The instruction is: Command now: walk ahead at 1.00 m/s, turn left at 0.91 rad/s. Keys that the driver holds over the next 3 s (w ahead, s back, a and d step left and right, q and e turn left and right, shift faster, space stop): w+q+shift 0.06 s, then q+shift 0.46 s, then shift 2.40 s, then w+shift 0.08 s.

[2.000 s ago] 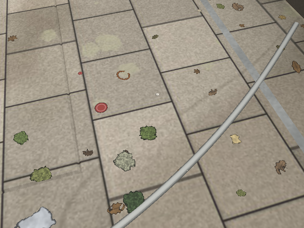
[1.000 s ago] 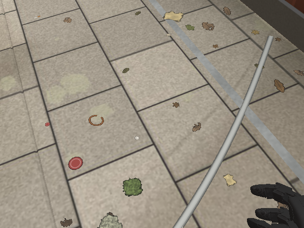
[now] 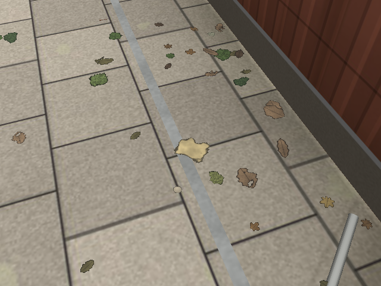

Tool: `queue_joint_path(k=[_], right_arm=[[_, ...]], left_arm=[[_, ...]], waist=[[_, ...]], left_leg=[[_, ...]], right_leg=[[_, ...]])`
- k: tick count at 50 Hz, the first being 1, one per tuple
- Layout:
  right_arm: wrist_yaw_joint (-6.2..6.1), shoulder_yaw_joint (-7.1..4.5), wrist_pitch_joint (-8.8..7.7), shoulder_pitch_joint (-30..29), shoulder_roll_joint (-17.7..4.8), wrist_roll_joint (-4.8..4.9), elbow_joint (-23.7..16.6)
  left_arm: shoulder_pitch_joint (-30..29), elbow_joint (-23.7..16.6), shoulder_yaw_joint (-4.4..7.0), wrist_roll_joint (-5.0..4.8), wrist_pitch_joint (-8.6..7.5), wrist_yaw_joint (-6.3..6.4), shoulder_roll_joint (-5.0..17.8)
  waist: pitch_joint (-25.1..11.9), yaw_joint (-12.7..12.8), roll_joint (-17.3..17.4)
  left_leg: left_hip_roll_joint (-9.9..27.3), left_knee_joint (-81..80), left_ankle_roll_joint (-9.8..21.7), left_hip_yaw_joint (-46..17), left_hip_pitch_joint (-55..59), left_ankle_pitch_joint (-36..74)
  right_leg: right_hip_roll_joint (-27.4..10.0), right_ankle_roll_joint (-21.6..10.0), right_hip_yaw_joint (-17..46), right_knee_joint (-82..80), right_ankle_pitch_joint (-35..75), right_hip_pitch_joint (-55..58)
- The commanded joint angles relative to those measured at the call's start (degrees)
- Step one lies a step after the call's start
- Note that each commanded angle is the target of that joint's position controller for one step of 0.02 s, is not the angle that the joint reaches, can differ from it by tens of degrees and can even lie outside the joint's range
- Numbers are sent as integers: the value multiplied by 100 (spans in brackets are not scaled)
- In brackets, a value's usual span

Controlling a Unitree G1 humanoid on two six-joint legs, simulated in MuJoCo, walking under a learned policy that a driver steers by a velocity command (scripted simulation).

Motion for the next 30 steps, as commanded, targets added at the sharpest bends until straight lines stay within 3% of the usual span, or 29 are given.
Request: queue_joint_path(k=[1, 3, 4, 6, 7, 9, 10, 11, 12, 13, 14, 15, 16, 17, 18, 19, 20, 21, 22, 23, 24, 25, 27, 30], right_arm=[[-167, -327, -44, 998, -939, -29, 27], [-210, -227, -244, 763, -760, 28, -26], [-205, -199, -323, 706, -743, 73, -49], [-188, -239, -417, 733, -908, 88, -67], [-181, -262, -397, 747, -911, 96, -47], [-149, -315, -305, 1006, -908, 155, 34], [-281, -214, -285, 1228, -344, 551, -65], [-336, -224, -229, 1292, -540, 522, 18], [-384, -280, -176, 1182, -714, 428, -9], [-420, -311, -148, 965, -784, 369, -98], [-429, -335, -130, 726, -787, 348, -211], [-415, -291, -104, 514, -618, 297, -355], [-411, -64, -29, 842, 199, 71, -538], [-319, -13, -36, 2068, 55, 174, -708], [-243, -78, 52, 2255, -469, 247, -715], [-237, -149, 142, 1500, -673, 351, -856], [-303, -227, 240, 914, -818, 328, -937], [-349, -278, 332, 739, -829, 323, -1044], [-353, -249, 394, 681, -668, 332, -1148], [-362, -197, 403, 625, -411, 314, -1231], [-375, -144, 374, 504, -211, 283, -1327], [-374, -120, 338, 404, -146, 246, -1384], [-318, -115, 315, 293, -218, 222, -1409], [-239, -151, 417, 145, -381, 220, -1380]], left_arm=[[-638, -1082, 102, 48, -341, -16, 969], [-548, -1037, 44, 224, -80, -21, 873], [-613, -1080, 26, 222, 24, -35, 830], [-1155, -1372, -44, 152, 68, -74, 662], [-1391, -1487, -97, 103, 56, -91, 525], [-1617, -1602, -168, -2, 44, -100, 369], [-2514, -1958, -66, -201, -243, -21, 261], [-2551, -2056, -5, -275, -324, 12, 353], [-2435, -2063, 110, -330, -369, 48, 548], [-2159, -2021, 249, -357, -391, 102, 845], [-1627, -1927, 357, -336, -404, 161, 1018], [-578, -1709, 427, -260, -381, 186, 1077], [293, -1509, 379, -157, -284, 176, 1134], [415, -1566, 318, 110, -224, 85, 1171], [-147, -1632, 444, 5, -115, 70, 1291], [-738, -1741, 412, -63, -20, 139, 948], [-1092, -1796, 293, -78, 90, 211, 593], [-1357, -1780, 237, -79, 154, 226, 537], [-1510, -1664, 269, -93, 177, 202, 601], [-1532, -1529, 330, -91, 153, 168, 679], [-1487, -1404, 402, -88, 117, 138, 803], [-1420, -1298, 470, -77, 89, 122, 929], [-1405, -1189, 548, -97, 93, 115, 1093], [-1607, -1115, 554, -212, 192, 16, 1208]], waist=[[-147, 6, -684], [128, 383, -809], [299, 468, -795], [450, 397, -718], [378, 316, -611], [-92, 10, -208], [-181, -396, -598], [-342, -332, -386], [-433, -236, 67], [-615, -62, 340], [-961, 269, 490], [-1654, 798, 658], [-2568, 798, -176], [-3636, 275, -1676], [-3699, 165, -1551], [-2902, 182, -1111], [-1960, 195, -440], [-1274, 35, -358], [-769, -91, -446], [-530, -127, -572], [-499, -89, -677], [-659, -45, -710], [-1089, -8, -609], [-1108, -55, -663]], left_leg=[[2091, -3137, 1061, -4827, 2968, -629], [1589, -3147, 870, -3885, 1672, 342], [1428, -3155, 812, -3550, 1168, 1256], [1053, -3018, 611, -2840, 555, 3602], [783, -2739, 369, -2477, 483, 4463], [394, -2261, -188, -2147, 716, 4995], [341, -2161, -456, -2714, 533, 3686], [366, -2108, -571, -2935, 844, 3242], [419, -1897, -689, -3126, 1070, 3072], [363, -1360, -858, -3146, 1275, 3086], [227, -637, -1079, -3031, 1295, 3177], [11, 679, -1361, -2767, 1054, 2714], [-272, 2450, -1532, -2229, 59, -1960], [-284, 4166, -1658, -2377, -697, -3092], [468, 5061, -1852, -2127, -985, -2270], [827, 4964, -1901, -1735, -1429, -1552], [1008, 4659, -1946, -1382, -1445, -1058], [1134, 4379, -1967, -1302, -1241, -912], [1277, 3804, -1932, -1226, -945, -970], [1333, 3250, -1900, -1076, -694, -1000], [1389, 2796, -1889, -954, -575, -978], [1469, 2432, -1868, -918, -516, -839], [1617, 1777, -1747, -986, -167, -317], [1434, 913, -1564, -805, 633, 25]], right_leg=[[-302, -21, 882, 290, 77, -3862], [-561, 185, 845, -418, 48, -3103], [-653, 306, 728, -871, -6, -2860], [-589, 445, 344, -2020, 467, -2392], [-450, 409, 204, -2626, 1057, -2119], [-9, 216, -27, -3741, 2203, -1508], [540, 314, 286, -4641, 2301, -1197], [762, 341, 301, -5283, 2544, -949], [799, 316, 456, -5612, 2806, -709], [727, 255, 613, -5795, 3108, -407], [638, 202, 582, -5993, 3657, 248], [217, 3, 784, -5903, 4352, 1501], [-1385, -480, 2000, -4787, 6372, 3101], [-3070, -1607, 4208, -4698, 7282, 3991], [-3252, -2103, 4645, -5005, 5343, 3572], [-2679, -1977, 3977, -5488, 3066, 2780], [-2113, -1599, 3058, -5834, 2267, 1634], [-1764, -1416, 2411, -6064, 2275, 621], [-1494, -1276, 1796, -6245, 2438, -174], [-1349, -1233, 1299, -6392, 2763, -678], [-1343, -1299, 990, -6498, 3297, -804], [-1457, -1411, 876, -6514, 3726, -658], [-1706, -1537, 792, -6478, 3848, -426], [-1670, -1510, 386, -6537, 3117, -726]])
Next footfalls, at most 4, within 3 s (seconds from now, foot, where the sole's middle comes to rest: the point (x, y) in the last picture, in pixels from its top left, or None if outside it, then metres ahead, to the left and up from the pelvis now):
0.32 right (226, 266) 0.54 -0.10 -0.73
0.72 left None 0.37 0.11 -0.73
1.08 right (228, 275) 0.51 -0.10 -0.73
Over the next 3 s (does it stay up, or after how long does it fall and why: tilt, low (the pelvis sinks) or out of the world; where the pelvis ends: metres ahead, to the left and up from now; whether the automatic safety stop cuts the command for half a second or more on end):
stays up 0.42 -0.01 0.05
